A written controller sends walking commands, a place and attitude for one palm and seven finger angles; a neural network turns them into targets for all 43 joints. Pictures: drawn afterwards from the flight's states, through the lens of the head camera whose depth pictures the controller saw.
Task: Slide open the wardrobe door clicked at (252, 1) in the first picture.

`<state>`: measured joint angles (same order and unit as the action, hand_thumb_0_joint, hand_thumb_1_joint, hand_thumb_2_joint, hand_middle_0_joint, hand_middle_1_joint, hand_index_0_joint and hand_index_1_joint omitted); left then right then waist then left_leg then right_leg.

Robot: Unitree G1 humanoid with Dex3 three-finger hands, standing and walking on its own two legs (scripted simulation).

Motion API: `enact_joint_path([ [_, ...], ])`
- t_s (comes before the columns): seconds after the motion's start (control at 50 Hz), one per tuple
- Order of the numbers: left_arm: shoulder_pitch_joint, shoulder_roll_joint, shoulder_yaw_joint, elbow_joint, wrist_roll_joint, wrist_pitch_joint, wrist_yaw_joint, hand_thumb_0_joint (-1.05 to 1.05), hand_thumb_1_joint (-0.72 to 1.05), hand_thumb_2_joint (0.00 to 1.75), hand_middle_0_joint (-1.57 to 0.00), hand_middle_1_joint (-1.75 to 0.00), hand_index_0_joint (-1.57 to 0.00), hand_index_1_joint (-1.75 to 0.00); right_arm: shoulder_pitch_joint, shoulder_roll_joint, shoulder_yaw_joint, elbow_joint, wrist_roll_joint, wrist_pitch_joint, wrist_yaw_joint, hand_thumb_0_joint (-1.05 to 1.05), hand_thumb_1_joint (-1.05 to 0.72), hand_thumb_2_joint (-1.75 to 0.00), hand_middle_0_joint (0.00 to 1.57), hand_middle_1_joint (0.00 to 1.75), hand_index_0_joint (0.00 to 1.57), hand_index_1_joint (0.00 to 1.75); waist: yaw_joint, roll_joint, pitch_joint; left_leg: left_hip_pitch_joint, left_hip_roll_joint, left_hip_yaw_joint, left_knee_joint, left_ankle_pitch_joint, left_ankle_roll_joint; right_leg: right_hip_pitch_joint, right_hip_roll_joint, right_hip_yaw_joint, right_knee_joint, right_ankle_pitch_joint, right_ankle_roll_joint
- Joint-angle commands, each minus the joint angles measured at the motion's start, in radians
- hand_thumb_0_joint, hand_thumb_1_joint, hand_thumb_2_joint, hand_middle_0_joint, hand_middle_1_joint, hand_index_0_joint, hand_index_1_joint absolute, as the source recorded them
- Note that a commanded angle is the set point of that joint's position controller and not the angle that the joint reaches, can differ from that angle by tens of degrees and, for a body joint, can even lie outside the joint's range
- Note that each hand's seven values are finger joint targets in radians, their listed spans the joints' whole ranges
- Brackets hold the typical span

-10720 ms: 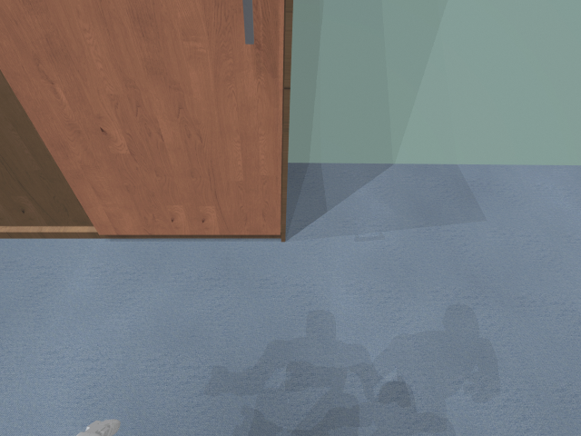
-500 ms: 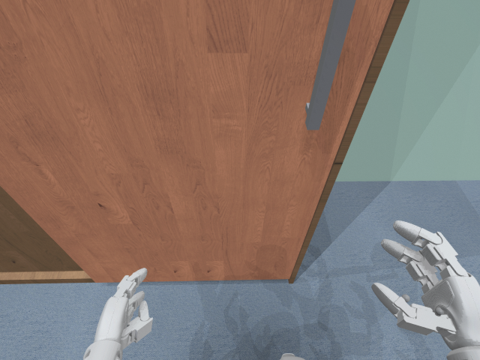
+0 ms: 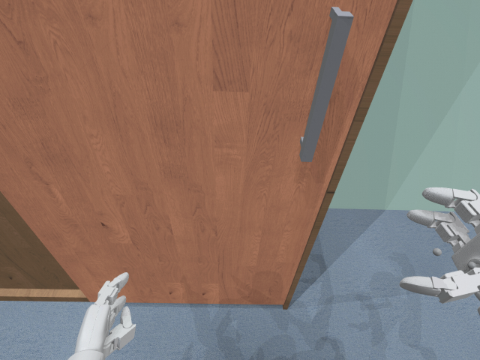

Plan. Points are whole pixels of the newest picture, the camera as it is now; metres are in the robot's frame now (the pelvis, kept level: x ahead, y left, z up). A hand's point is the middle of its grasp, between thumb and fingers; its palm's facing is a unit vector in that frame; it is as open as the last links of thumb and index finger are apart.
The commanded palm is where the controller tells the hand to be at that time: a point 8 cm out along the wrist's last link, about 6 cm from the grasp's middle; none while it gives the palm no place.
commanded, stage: raise the hand with hooked fingers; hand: right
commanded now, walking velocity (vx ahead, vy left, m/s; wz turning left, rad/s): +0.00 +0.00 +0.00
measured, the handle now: (318, 93) +0.47 -0.11 +0.24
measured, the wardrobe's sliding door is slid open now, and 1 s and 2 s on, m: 0.00 0.00 0.00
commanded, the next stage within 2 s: move the hooked fingers beside the handle in 0.94 s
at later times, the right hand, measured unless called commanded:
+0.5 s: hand out of the picture +0.27 -0.28 +0.24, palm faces +0.09 +0.99 -0.14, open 13.9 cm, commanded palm +0.23 -0.32 +0.25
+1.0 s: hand (471, 180) +0.29 -0.27 +0.23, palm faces +0.08 +0.99 -0.13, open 13.9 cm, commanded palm +0.24 -0.32 +0.25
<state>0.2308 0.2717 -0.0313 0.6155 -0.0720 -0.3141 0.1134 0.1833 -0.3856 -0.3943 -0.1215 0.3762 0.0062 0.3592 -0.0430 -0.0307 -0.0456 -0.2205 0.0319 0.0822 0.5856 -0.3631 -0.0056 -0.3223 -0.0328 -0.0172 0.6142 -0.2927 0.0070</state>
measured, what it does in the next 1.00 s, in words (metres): stands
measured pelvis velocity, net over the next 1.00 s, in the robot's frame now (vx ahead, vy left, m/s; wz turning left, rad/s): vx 0.00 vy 0.00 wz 0.00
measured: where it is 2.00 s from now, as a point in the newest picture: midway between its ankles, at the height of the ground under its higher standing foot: outside the picture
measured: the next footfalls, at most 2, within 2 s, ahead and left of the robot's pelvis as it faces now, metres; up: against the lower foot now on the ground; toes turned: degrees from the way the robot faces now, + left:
none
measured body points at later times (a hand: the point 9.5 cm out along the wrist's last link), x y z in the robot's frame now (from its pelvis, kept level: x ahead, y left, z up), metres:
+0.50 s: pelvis -0.01 +0.01 +0.01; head -0.03 +0.03 +0.46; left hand +0.19 +0.22 -0.06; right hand +0.26 -0.33 +0.25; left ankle -0.03 +0.12 -0.73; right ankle +0.02 -0.12 -0.73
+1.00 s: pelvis +0.00 +0.00 +0.01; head -0.02 +0.03 +0.46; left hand +0.21 +0.22 -0.05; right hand +0.28 -0.33 +0.24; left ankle -0.03 +0.12 -0.73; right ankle +0.02 -0.12 -0.73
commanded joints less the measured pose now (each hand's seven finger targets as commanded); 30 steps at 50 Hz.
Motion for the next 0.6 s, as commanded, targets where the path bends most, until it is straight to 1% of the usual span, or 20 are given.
enact_joint_path([
  [0.0, -0.120, 0.106, 0.022, -0.162, -0.010, -0.041, 0.008, 0.00, 0.90, 0.90, -0.20, -0.30, -0.20, -0.30, -0.248, -0.245, -0.128, -0.191, 0.020, 0.029, 0.003, 0.00, 0.48, -0.31, 0.30, 1.18, 0.30, 1.18, -0.016, -0.044, -0.110, -0.035, -0.036, 0.005, -0.111, 0.306, 0.009, 0.179, 0.026, 0.041, -0.116, 0.227, -0.032],
  [0.02, -0.128, 0.103, 0.018, -0.163, -0.012, -0.037, 0.009, 0.00, 0.90, 0.90, -0.20, -0.30, -0.20, -0.30, -0.284, -0.254, -0.130, -0.193, 0.018, 0.049, 0.007, 0.00, 0.50, -0.30, 0.30, 1.20, 0.30, 1.20, -0.012, -0.069, -0.111, -0.040, -0.035, 0.002, -0.120, 0.299, 0.010, 0.194, 0.027, 0.041, -0.121, 0.221, -0.032],
  [0.06, -0.137, 0.102, 0.012, -0.161, -0.014, -0.027, 0.010, 0.00, 0.90, 0.90, -0.20, -0.30, -0.20, -0.30, -0.328, -0.283, -0.149, -0.170, 0.018, 0.080, 0.010, 0.00, 0.50, -0.30, 0.30, 1.20, 0.30, 1.20, -0.016, -0.054, -0.089, -0.032, -0.037, -0.003, -0.144, 0.287, 0.012, 0.200, 0.028, 0.042, -0.128, 0.210, -0.032],
  [0.08, -0.140, 0.103, 0.009, -0.162, -0.015, -0.022, 0.010, 0.00, 0.90, 0.90, -0.20, -0.30, -0.20, -0.30, -0.356, -0.293, -0.153, -0.165, 0.017, 0.091, 0.013, 0.00, 0.50, -0.30, 0.30, 1.20, 0.30, 1.20, -0.011, -0.031, -0.101, -0.026, -0.034, 0.000, -0.146, 0.289, 0.011, 0.205, 0.029, 0.043, -0.133, 0.209, -0.033],
  [0.12, -0.155, 0.098, 0.004, -0.164, -0.018, -0.017, 0.012, 0.00, 0.90, 0.90, -0.20, -0.30, -0.20, -0.30, -0.427, -0.309, -0.152, -0.177, 0.010, 0.109, 0.021, 0.00, 0.50, -0.30, 0.30, 1.20, 0.30, 1.20, -0.009, -0.072, -0.115, -0.027, -0.033, -0.005, -0.154, 0.282, 0.013, 0.231, 0.031, 0.043, -0.139, 0.206, -0.035],
  [0.14, -0.158, 0.097, 0.000, -0.164, -0.018, -0.014, 0.014, 0.00, 0.90, 0.90, -0.20, -0.30, -0.20, -0.30, -0.457, -0.325, -0.163, -0.166, 0.010, 0.119, 0.022, 0.00, 0.50, -0.30, 0.30, 1.20, 0.30, 1.20, -0.009, -0.066, -0.125, -0.026, -0.033, -0.004, -0.158, 0.272, 0.013, 0.238, 0.032, 0.048, -0.143, 0.199, -0.034],
  [0.16, -0.159, 0.099, -0.001, -0.158, -0.019, -0.010, 0.013, 0.00, 0.90, 0.90, -0.20, -0.30, -0.20, -0.30, -0.465, -0.341, -0.173, -0.148, 0.009, 0.126, 0.025, 0.00, 0.50, -0.30, 0.30, 1.20, 0.30, 1.20, -0.012, -0.037, -0.117, -0.013, -0.035, -0.007, -0.169, 0.281, 0.013, 0.239, 0.030, 0.046, -0.142, 0.206, -0.034],
  [0.22, -0.172, 0.098, -0.008, -0.156, -0.025, -0.001, 0.017, 0.00, 0.90, 0.90, -0.20, -0.30, -0.20, -0.30, -0.558, -0.359, -0.167, -0.109, 0.002, 0.155, 0.040, 0.00, 0.50, -0.30, 0.30, 1.20, 0.30, 1.20, -0.003, -0.057, -0.113, -0.025, -0.031, -0.010, -0.184, 0.243, 0.012, 0.249, 0.035, 0.048, -0.159, 0.172, -0.035],
  [0.24, -0.177, 0.098, -0.010, -0.157, -0.025, 0.000, 0.018, 0.00, 0.90, 0.90, -0.20, -0.30, -0.20, -0.30, -0.585, -0.376, -0.176, -0.096, 0.000, 0.165, 0.044, 0.00, 0.50, -0.30, 0.30, 1.20, 0.30, 1.20, -0.006, -0.070, -0.110, -0.026, -0.029, -0.012, -0.188, 0.234, 0.013, 0.250, 0.037, 0.051, -0.163, 0.163, -0.035],
  [0.28, -0.183, 0.102, -0.013, -0.158, -0.027, 0.007, 0.015, 0.00, 0.90, 0.90, -0.20, -0.30, -0.20, -0.30, -0.610, -0.408, -0.195, -0.060, -0.002, 0.186, 0.052, 0.00, 0.50, -0.30, 0.30, 1.20, 0.30, 1.20, -0.012, -0.037, -0.117, -0.010, -0.026, -0.015, -0.195, 0.244, 0.015, 0.247, 0.038, 0.053, -0.166, 0.171, -0.036],
  [0.3, -0.189, 0.102, -0.013, -0.160, -0.029, 0.010, 0.015, 0.00, 0.90, 0.90, -0.20, -0.30, -0.20, -0.30, -0.634, -0.415, -0.193, -0.058, -0.006, 0.196, 0.058, 0.00, 0.50, -0.30, 0.30, 1.20, 0.30, 1.20, -0.012, -0.044, -0.127, -0.007, -0.024, -0.018, -0.199, 0.241, 0.013, 0.251, 0.039, 0.049, -0.167, 0.168, -0.036],
  [0.32, -0.194, 0.101, -0.016, -0.162, -0.032, 0.012, 0.015, 0.00, 0.90, 0.90, -0.20, -0.30, -0.20, -0.30, -0.663, -0.423, -0.190, -0.054, -0.010, 0.206, 0.063, 0.00, 0.50, -0.30, 0.30, 1.20, 0.30, 1.20, -0.010, -0.076, -0.130, -0.012, -0.023, -0.019, -0.200, 0.231, 0.015, 0.260, 0.041, 0.049, -0.169, 0.162, -0.035],
  [0.36, -0.198, 0.101, -0.017, -0.163, -0.035, 0.016, 0.011, 0.00, 0.90, 0.90, -0.20, -0.30, -0.20, -0.30, -0.692, -0.442, -0.192, -0.036, -0.012, 0.222, 0.069, 0.00, 0.50, -0.30, 0.30, 1.20, 0.30, 1.20, -0.014, -0.069, -0.119, -0.006, -0.022, -0.025, -0.209, 0.236, 0.018, 0.261, 0.039, 0.050, -0.168, 0.169, -0.035],
  [0.4, -0.200, 0.106, -0.017, -0.165, -0.035, 0.017, 0.011, 0.00, 0.90, 0.90, -0.20, -0.30, -0.20, -0.30, -0.732, -0.466, -0.208, -0.022, -0.014, 0.236, 0.075, 0.00, 0.50, -0.30, 0.30, 1.20, 0.30, 1.20, -0.013, -0.046, -0.134, -0.005, -0.021, -0.019, -0.204, 0.242, 0.016, 0.266, 0.041, 0.052, -0.172, 0.171, -0.038],
  [0.42, -0.201, 0.110, -0.017, -0.166, -0.035, 0.018, 0.009, 0.00, 0.90, 0.90, -0.20, -0.30, -0.20, -0.30, -0.753, -0.480, -0.214, -0.015, -0.017, 0.243, 0.078, 0.00, 0.50, -0.30, 0.30, 1.20, 0.30, 1.20, -0.015, -0.060, -0.138, -0.005, -0.020, -0.017, -0.203, 0.235, 0.018, 0.269, 0.042, 0.054, -0.177, 0.168, -0.037],
  [0.48, -0.189, 0.118, -0.011, -0.173, -0.039, 0.030, -0.002, 0.00, 0.90, 0.90, -0.20, -0.30, -0.20, -0.30, -0.632, -0.439, -0.205, 0.087, -0.007, 0.277, 0.096, 0.00, 0.50, -0.30, 0.30, 1.20, 0.30, 1.20, -0.021, 0.011, -0.127, 0.001, -0.016, -0.023, -0.199, 0.276, 0.012, 0.240, 0.041, 0.044, -0.164, 0.185, -0.038],
  [0.5, -0.191, 0.121, -0.010, -0.177, -0.043, 0.035, -0.005, 0.00, 0.90, 0.90, -0.20, -0.30, -0.20, -0.30, -0.630, -0.424, -0.188, 0.086, -0.006, 0.288, 0.102, 0.00, 0.50, -0.30, 0.30, 1.20, 0.30, 1.20, -0.019, 0.007, -0.118, -0.009, -0.016, -0.019, -0.195, 0.279, 0.011, 0.235, 0.042, 0.044, -0.163, 0.185, -0.037],
  [0.54, -0.197, 0.121, -0.008, -0.187, -0.045, 0.038, -0.009, 0.00, 0.90, 0.90, -0.20, -0.30, -0.20, -0.30, -0.654, -0.430, -0.183, 0.061, -0.009, 0.296, 0.102, 0.00, 0.50, -0.30, 0.30, 1.20, 0.30, 1.20, -0.014, -0.012, -0.105, -0.033, -0.018, -0.019, -0.193, 0.255, 0.010, 0.237, 0.043, 0.043, -0.163, 0.169, -0.037],
  [0.56, -0.198, 0.119, -0.007, -0.187, -0.043, 0.041, -0.011, 0.00, 0.90, 0.90, -0.20, -0.30, -0.20, -0.30, -0.639, -0.438, -0.194, 0.046, -0.003, 0.290, 0.095, 0.00, 0.50, -0.30, 0.30, 1.20, 0.30, 1.20, -0.020, 0.013, -0.100, -0.018, -0.013, -0.028, -0.201, 0.255, 0.012, 0.226, 0.038, 0.044, -0.157, 0.173, -0.035],
  [0.58, -0.201, 0.123, -0.005, -0.192, -0.042, 0.040, -0.011, 0.00, 0.90, 0.90, -0.20, -0.30, -0.20, -0.30, -0.659, -0.455, -0.216, 0.013, -0.003, 0.284, 0.090, 0.00, 0.50, -0.30, 0.30, 1.20, 0.30, 1.20, -0.020, 0.002, -0.135, -0.011, -0.015, -0.028, -0.192, 0.265, 0.011, 0.238, 0.040, 0.041, -0.155, 0.182, -0.038],
])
